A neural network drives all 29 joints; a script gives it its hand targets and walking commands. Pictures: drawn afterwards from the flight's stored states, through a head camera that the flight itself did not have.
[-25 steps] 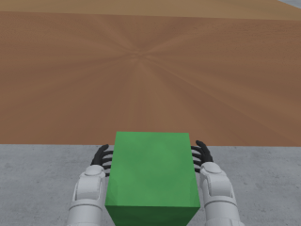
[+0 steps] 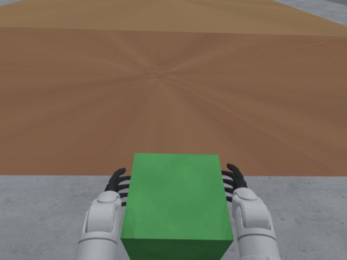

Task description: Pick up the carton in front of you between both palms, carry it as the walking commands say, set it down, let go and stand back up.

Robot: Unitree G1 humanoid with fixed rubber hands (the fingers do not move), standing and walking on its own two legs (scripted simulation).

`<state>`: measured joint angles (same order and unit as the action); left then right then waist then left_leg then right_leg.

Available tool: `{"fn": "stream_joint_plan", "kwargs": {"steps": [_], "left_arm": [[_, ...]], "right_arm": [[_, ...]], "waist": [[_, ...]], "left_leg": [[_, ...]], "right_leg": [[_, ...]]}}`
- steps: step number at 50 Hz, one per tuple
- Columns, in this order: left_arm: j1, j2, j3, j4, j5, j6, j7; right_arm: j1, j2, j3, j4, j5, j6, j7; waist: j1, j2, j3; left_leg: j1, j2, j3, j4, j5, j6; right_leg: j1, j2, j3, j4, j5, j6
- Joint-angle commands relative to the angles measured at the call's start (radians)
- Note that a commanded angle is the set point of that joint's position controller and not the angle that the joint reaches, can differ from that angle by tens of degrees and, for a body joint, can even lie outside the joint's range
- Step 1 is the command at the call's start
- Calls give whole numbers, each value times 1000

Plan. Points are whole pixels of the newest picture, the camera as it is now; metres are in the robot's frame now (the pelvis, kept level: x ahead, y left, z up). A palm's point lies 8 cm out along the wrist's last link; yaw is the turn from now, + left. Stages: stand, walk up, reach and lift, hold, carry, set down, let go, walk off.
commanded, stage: hold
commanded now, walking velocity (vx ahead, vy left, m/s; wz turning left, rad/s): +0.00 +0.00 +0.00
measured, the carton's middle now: (175, 213) +0.29 +0.00 -0.03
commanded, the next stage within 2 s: carry in 0.56 s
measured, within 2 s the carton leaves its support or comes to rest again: neither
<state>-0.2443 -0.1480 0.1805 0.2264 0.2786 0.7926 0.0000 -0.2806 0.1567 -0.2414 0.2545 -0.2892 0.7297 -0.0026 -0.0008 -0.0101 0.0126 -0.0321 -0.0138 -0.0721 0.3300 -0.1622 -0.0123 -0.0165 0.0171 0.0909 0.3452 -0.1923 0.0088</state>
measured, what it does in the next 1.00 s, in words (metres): walks ahead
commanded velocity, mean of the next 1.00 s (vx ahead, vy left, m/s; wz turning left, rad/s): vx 0.24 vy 0.00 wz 0.00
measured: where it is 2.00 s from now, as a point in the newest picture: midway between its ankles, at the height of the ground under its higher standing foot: (178, 216)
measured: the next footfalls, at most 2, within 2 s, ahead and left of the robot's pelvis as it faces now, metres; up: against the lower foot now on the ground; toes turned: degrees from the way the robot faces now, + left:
left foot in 1.04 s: +0.26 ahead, +0.09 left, +0.00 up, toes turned +9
right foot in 1.44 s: +0.55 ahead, -0.16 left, +0.00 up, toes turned -16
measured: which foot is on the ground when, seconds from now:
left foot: down 0.00-0.74, up 0.76-1.00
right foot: down 0.00-1.00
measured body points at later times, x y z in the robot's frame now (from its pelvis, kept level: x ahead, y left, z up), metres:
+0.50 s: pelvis +0.00 +0.00 +0.00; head -0.05 +0.01 +0.45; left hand +0.30 +0.15 +0.04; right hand +0.30 -0.15 +0.05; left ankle +0.02 +0.13 -0.75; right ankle +0.01 -0.13 -0.75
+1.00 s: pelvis +0.12 -0.02 +0.00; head +0.10 -0.02 +0.45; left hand +0.40 +0.13 +0.08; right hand +0.41 -0.18 +0.08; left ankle +0.18 +0.10 -0.73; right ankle +0.02 -0.12 -0.75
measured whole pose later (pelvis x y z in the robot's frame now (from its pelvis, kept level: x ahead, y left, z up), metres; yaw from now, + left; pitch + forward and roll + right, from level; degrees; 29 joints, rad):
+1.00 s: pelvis +0.12 -0.02 +0.00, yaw -1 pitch +6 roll +2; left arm -0.15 -0.13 0.09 -0.27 0.13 1.15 0.08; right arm -0.20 0.13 -0.14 -0.23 -0.11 1.09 -0.08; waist 0.01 -0.02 -0.16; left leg -0.46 0.03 0.16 0.54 -0.27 -0.01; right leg -0.10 -0.04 -0.05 0.31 -0.31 -0.01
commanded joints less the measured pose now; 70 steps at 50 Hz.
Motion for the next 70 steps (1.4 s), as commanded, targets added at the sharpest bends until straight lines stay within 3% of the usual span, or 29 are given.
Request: {"fn": "stream_joint_plan", "kwargs": {"steps": [1,13,27,28,30,31,32,33,34,36,37,38,39,40,42,44,46,49,51,52,53,54,55,57,58,60,63,66,70], "left_arm": [[-555,-892,-486,-87,-259,-67,-236],[-643,-934,-474,-21,-254,-76,-251],[-572,-927,-482,-60,-259,-69,-241],[-598,-932,-498,-57,-273,-65,-239],[-617,-936,-530,-102,-302,-63,-236],[-637,-936,-554,-132,-315,-60,-234],[-650,-940,-582,-161,-334,-52,-232],[-654,-943,-616,-191,-359,-40,-229],[-651,-935,-647,-222,-384,-24,-226],[-643,-926,-704,-284,-437,20,-218],[-636,-914,-725,-315,-457,49,-210],[-602,-880,-724,-328,-456,78,-198],[-573,-856,-723,-334,-457,111,-186],[-560,-839,-718,-369,-452,142,-173],[-558,-813,-724,-441,-474,198,-156],[-539,-816,-754,-518,-505,244,-145],[-485,-824,-769,-563,-526,287,-142],[-396,-838,-778,-605,-542,347,-148],[-362,-850,-784,-630,-554,375,-157],[-352,-848,-786,-645,-559,386,-161],[-368,-834,-779,-664,-567,399,-165],[-441,-812,-794,-713,-592,419,-168],[-501,-800,-806,-725,-612,433,-172],[-534,-817,-803,-715,-637,442,-177],[-533,-827,-796,-699,-639,444,-177],[-502,-837,-780,-669,-624,447,-168],[-440,-846,-761,-617,-578,448,-151],[-407,-854,-753,-594,-544,442,-140],[-409,-867,-756,-619,-537,434,-144]], "right_arm": [[-427,926,502,27,248,3,261],[-507,952,475,98,233,-10,278],[-445,940,492,50,244,-3,273],[-473,941,507,34,258,3,271],[-455,949,531,15,276,10,262],[-464,957,558,-18,291,15,256],[-466,962,580,-49,304,22,247],[-453,960,603,-77,316,36,237],[-435,954,632,-112,328,53,225],[-434,924,692,-202,361,101,202],[-432,907,717,-242,381,132,195],[-452,899,750,-288,409,167,191],[-472,880,780,-311,435,198,188],[-508,877,809,-336,473,229,188],[-495,889,842,-364,531,282,188],[-446,894,870,-407,572,324,181],[-392,893,877,-456,588,361,171],[-305,874,855,-517,574,414,159],[-249,864,841,-550,556,442,155],[-224,861,836,-564,548,453,155],[-207,866,822,-565,545,466,154],[-219,850,810,-554,533,470,153],[-254,855,806,-565,538,476,149],[-328,867,810,-611,563,490,143],[-360,874,819,-619,575,496,142],[-373,879,832,-616,597,505,145],[-346,879,840,-583,614,516,160],[-328,875,841,-561,618,515,174],[-319,880,844,-572,608,506,184]], "waist": [[6,4,-157],[-2,5,-192],[2,7,-216],[1,61,-216],[-5,73,-215],[-13,96,-198],[-16,155,-204],[-13,174,-232],[-8,162,-255],[4,114,-302],[7,44,-320],[20,-178,-303],[28,-272,-229],[27,-219,-204],[27,-101,-252],[26,-128,-294],[26,-159,-312],[31,-154,-313],[15,-102,-330],[5,-62,-369],[-15,57,-414],[-29,299,-421],[-29,263,-370],[-26,83,-339],[-22,32,-329],[-19,69,-311],[-18,105,-290],[-21,144,-254],[-15,174,-227]], "left_leg": [[65,-76,10,-35,45,9],[61,-72,14,-22,-2,6],[97,-73,9,-27,124,1],[-46,115,26,54,-21,10],[-123,129,-59,-37,-497,33],[-132,157,-107,-71,-628,53],[-147,207,-177,-109,-616,87],[-143,246,-219,-125,-553,113],[-157,256,-210,-121,-501,128],[-266,200,-99,-28,-470,110],[-342,141,-3,90,-466,75],[-488,55,131,345,-404,12],[-681,28,177,455,-365,-2],[-724,75,130,490,-337,10],[-715,91,142,473,-285,11],[-647,65,184,387,-198,1],[-597,44,214,305,-156,-4],[-471,20,275,159,-86,-3],[-192,-6,326,33,6,7],[21,32,292,44,-14,29],[201,200,88,-1,-186,66],[342,445,-338,-95,-348,203],[296,500,-449,-124,-308,269],[180,454,-314,-131,-216,239],[119,423,-227,-163,-245,202],[54,364,-61,-195,-164,160],[53,310,63,-193,-37,149],[48,272,160,-159,116,126],[17,264,226,-60,190,89]], "right_leg": [[-67,70,-20,-64,64,-3],[-86,69,-27,-52,9,-7],[-44,74,-24,-57,133,-1],[-164,-104,-13,36,-9,-12],[-272,-63,-15,53,-402,-12],[-341,-35,-46,110,-463,-2],[-336,-6,-115,228,-336,10],[-349,-2,-144,307,-233,14],[-336,-18,-157,272,-219,10],[-144,-18,-180,92,-193,-9],[-57,-65,-101,12,-243,-23],[-5,-245,201,-127,-454,-91],[68,-368,402,-211,-473,-156],[65,-397,436,-210,-353,-206],[106,-365,288,-183,-177,-194],[122,-287,130,-161,-50,-155],[126,-260,59,-137,41,-144],[66,-246,-13,-87,112,-143],[-95,-213,-92,39,114,-111],[-234,-193,-131,147,125,-86],[-405,-154,-192,361,-31,-46],[-699,-38,-245,610,-254,-3],[-800,-60,-153,748,-327,-22],[-805,-142,-108,822,-264,-45],[-771,-166,-104,768,-203,-43],[-694,-156,-149,620,-124,-24],[-645,-127,-208,415,-32,-1],[-571,-86,-276,254,46,-2],[-400,-66,-336,155,119,-26]]}}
